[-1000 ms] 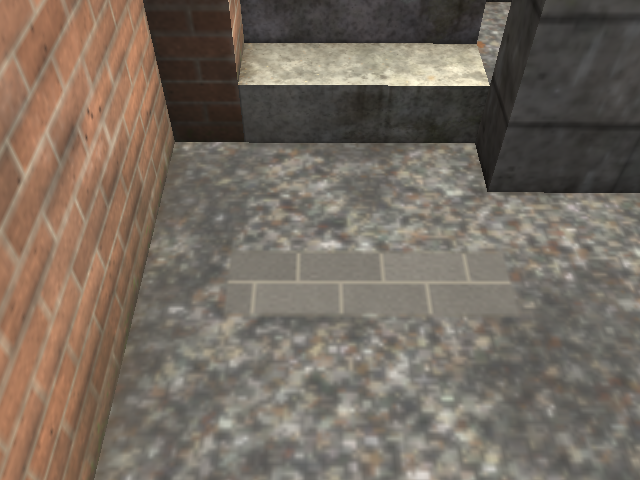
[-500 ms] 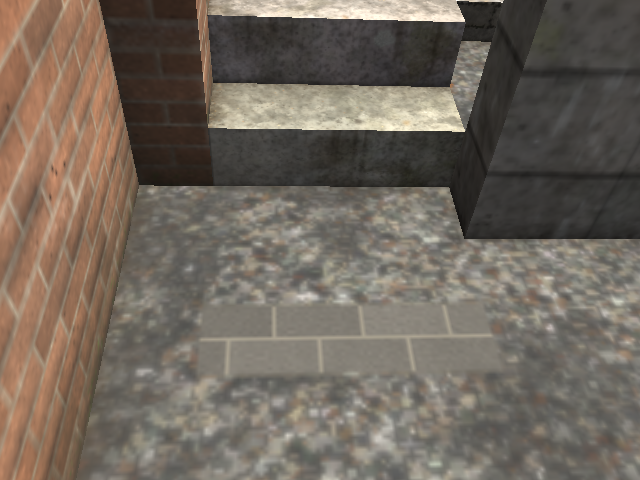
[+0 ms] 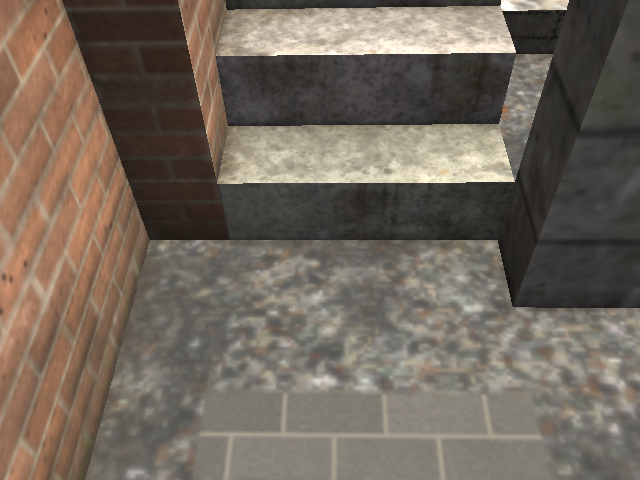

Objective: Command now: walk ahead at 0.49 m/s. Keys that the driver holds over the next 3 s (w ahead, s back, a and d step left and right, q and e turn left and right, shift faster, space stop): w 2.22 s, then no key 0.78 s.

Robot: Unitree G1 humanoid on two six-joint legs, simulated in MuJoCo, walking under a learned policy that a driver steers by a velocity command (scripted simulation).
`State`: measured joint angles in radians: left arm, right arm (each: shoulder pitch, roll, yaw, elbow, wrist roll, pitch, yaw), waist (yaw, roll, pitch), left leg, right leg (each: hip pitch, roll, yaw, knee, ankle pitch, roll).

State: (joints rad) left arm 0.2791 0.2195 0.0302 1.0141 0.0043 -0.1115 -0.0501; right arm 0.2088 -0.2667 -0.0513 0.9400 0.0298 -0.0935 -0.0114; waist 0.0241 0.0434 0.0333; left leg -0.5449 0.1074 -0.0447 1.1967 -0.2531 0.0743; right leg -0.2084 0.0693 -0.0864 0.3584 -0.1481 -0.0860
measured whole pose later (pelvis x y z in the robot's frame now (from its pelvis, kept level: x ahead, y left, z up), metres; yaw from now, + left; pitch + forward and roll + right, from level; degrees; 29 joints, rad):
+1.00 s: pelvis +0.59 -0.01 -0.02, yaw +0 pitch +2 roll +1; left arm 0.01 0.27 0.04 0.88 0.01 -0.13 -0.04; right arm 0.37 -0.29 -0.04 1.00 0.00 -0.07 0.00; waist -0.05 0.01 0.04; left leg -0.10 0.01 -0.02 0.78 -0.47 0.00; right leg -0.47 0.00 -0.03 0.55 -0.11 -0.05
